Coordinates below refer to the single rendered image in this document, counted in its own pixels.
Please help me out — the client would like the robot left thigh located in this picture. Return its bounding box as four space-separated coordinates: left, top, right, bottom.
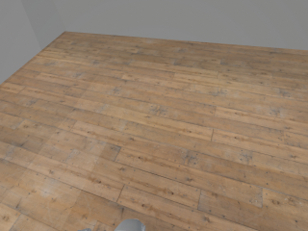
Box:
114 218 146 231

